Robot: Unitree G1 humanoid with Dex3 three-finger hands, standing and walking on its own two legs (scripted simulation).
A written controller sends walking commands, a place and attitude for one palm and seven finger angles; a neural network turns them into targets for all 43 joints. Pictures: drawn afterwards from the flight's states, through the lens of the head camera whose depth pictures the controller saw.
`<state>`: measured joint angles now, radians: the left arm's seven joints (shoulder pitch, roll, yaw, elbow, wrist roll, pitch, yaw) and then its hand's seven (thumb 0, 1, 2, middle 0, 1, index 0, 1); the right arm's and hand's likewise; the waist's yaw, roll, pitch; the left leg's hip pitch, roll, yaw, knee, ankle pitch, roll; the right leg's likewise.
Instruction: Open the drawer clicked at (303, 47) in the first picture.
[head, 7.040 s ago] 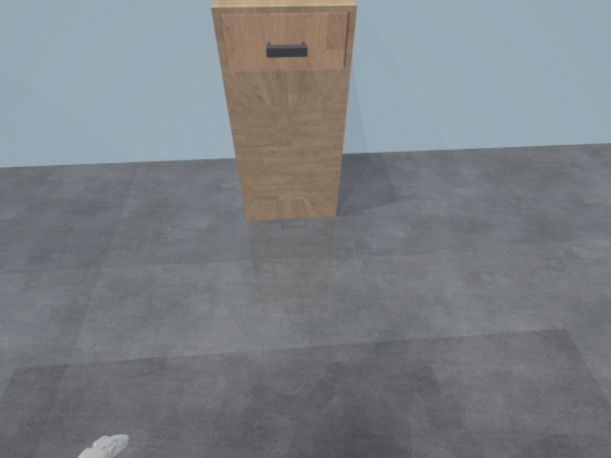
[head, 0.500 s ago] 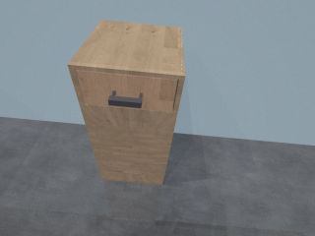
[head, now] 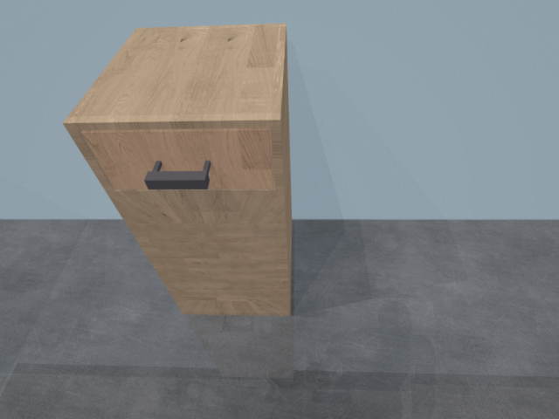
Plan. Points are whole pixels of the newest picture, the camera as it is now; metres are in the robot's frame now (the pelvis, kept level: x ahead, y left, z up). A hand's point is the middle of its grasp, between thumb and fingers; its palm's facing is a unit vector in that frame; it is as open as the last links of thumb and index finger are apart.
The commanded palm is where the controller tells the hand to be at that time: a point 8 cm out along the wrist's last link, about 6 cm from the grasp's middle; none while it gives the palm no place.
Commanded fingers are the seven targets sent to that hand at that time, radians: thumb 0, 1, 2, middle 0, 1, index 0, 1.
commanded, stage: come to a stop and stand still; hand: left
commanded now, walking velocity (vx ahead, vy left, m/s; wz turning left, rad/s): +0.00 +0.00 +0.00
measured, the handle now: (180, 172) +0.57 +0.23 +0.01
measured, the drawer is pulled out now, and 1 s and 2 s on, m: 0.00 0.00 0.00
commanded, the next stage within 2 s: look again from close up in 0.50 s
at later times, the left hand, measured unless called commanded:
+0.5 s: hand out of the picture -0.01 +0.14 -0.17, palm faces +0.05 -0.98 -0.19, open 7.3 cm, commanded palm none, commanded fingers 0.00 0.90 0.90 -0.20 -0.30 -0.20 -0.30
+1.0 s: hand out of the picture +0.02 +0.22 -0.17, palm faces -0.02 -0.98 -0.21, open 7.3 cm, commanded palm none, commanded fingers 0.00 0.90 0.90 -0.20 -0.30 -0.20 -0.30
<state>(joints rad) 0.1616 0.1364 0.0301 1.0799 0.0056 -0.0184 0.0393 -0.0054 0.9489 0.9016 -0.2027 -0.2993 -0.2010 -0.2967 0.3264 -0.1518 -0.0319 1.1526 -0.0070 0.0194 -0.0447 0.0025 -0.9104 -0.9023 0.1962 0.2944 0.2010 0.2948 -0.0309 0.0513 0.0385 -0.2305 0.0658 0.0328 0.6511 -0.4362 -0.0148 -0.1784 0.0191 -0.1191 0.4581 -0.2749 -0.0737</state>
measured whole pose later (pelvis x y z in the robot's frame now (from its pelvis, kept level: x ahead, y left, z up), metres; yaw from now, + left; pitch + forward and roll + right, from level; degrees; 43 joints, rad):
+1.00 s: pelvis +0.00 +0.04 +0.00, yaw -3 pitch -1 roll +0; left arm 0.29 0.15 0.00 1.08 0.01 -0.01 0.04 0.00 0.91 0.90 -0.20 -0.30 -0.20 -0.30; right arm 0.35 -0.13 0.02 1.09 -0.02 -0.02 -0.03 0.00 -0.92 -0.90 0.20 0.29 0.20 0.29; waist 0.00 0.02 0.00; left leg -0.19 -0.02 0.08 0.50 -0.30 0.05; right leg -0.21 -0.02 -0.05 0.52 -0.29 -0.01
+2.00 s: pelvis -0.01 -0.01 -0.03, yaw -5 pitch +8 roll +3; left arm 0.27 0.42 0.00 -0.05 0.94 0.06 0.27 0.00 0.16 0.59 -0.27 -0.77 -0.27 -0.77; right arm 0.08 -0.20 0.05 0.58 -0.03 0.11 0.00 0.01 -0.91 -0.90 0.20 0.30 0.21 0.30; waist 0.09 0.05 -0.08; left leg -0.46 -0.02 0.01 0.72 -0.36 0.00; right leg -0.53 0.04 -0.02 0.80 -0.40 -0.09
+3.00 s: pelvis +0.00 +0.08 +0.00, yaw -7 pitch +0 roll +0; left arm -0.11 0.50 -0.08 -0.05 0.91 0.04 -0.04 -0.01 -0.49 0.30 -0.32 -1.20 -0.32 -1.20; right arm 0.18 -0.25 0.01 0.62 0.01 0.09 0.00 0.01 -0.91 -0.90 0.20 0.29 0.20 0.30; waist 0.09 0.08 0.02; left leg -0.19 -0.09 -0.04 0.44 -0.25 0.07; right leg -0.22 -0.02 0.03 0.45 -0.22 0.00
